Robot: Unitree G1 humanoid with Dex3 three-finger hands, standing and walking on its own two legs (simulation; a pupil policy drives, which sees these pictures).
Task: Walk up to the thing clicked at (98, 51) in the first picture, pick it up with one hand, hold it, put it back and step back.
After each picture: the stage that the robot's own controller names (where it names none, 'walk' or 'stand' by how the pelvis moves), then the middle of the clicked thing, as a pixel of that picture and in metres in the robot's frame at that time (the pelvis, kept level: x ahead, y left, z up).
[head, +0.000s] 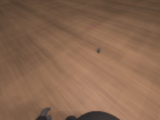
stand; (98, 50) +1.48 -0.22 -0.72
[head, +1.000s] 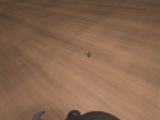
walk; (89, 54) +1.37 +0.09 -0.70
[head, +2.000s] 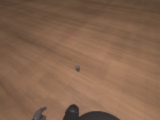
walk; (78, 68) +0.88 +0.21 -0.71
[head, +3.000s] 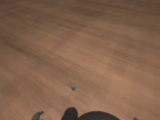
walk; (73, 86) +0.52 +0.20 -0.70
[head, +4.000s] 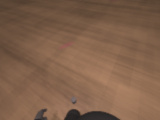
stand; (73, 100) +0.33 +0.19 -0.70
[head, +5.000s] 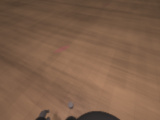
stand; (70, 105) +0.30 +0.20 -0.73
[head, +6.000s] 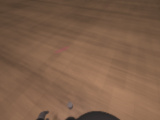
stand; (70, 105) +0.30 +0.21 -0.73
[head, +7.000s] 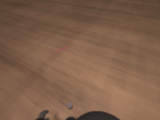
stand; (70, 106) +0.29 +0.21 -0.73
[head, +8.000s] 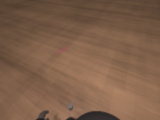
stand; (70, 106) +0.29 +0.21 -0.73
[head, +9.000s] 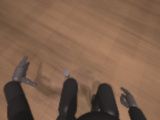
go down; (66, 73) +0.36 +0.20 -0.43
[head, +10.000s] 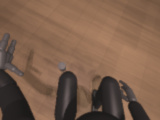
go down; (62, 66) +0.39 +0.23 -0.31
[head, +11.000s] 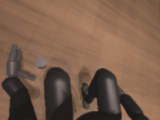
close in; (41, 63) +0.36 +0.26 -0.23
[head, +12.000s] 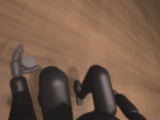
close; (28, 63) +0.36 +0.27 -0.22
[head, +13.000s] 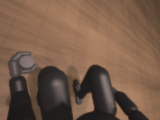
lift; (26, 63) +0.36 +0.27 -0.22
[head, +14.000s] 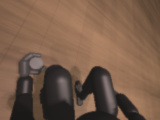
lift; (35, 64) +0.34 +0.25 -0.21
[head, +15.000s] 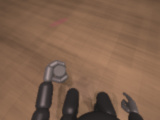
lift; (61, 74) +0.32 +0.19 +0.01
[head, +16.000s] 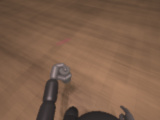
hold; (65, 74) +0.33 +0.17 +0.02
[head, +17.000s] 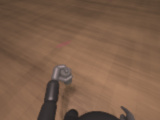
hold; (66, 76) +0.32 +0.17 +0.01
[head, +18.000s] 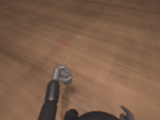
hold; (66, 76) +0.32 +0.17 +0.00
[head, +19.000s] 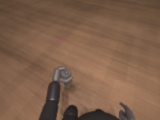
crouch; (67, 77) +0.33 +0.16 -0.03
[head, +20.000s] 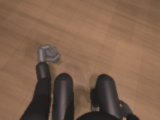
lower; (53, 55) +0.44 +0.23 -0.09
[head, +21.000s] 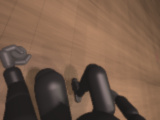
lower; (20, 56) +0.41 +0.28 -0.22
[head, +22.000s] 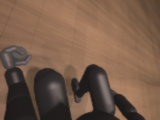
lower; (21, 56) +0.40 +0.29 -0.22
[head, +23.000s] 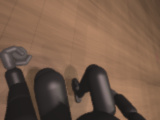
lower; (21, 57) +0.40 +0.29 -0.22
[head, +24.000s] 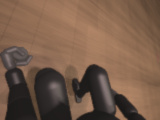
lower; (21, 57) +0.40 +0.29 -0.22
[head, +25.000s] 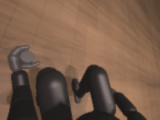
open; (26, 59) +0.38 +0.27 -0.22
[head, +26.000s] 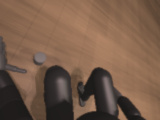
stand; (39, 59) +0.38 +0.26 -0.23
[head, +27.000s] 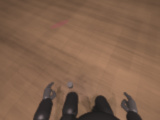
stand; (70, 85) +0.37 +0.19 -0.57
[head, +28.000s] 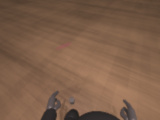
stand; (72, 100) +0.35 +0.18 -0.66
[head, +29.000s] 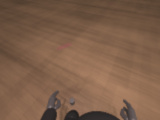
stand; (72, 101) +0.34 +0.18 -0.67
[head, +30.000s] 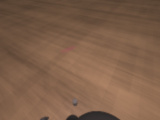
stand; (75, 102) +0.36 +0.17 -0.72
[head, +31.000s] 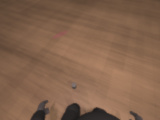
walk; (74, 85) +0.44 +0.16 -0.70
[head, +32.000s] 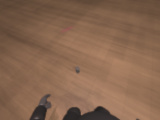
walk; (77, 70) +0.73 +0.18 -0.69
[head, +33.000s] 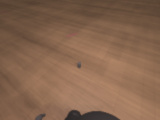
stand; (79, 65) +1.02 +0.22 -0.71
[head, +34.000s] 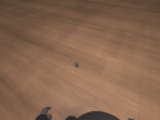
stand; (77, 64) +0.99 +0.23 -0.72
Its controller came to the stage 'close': yes
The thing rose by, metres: 0.72
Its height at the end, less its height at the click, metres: +0.00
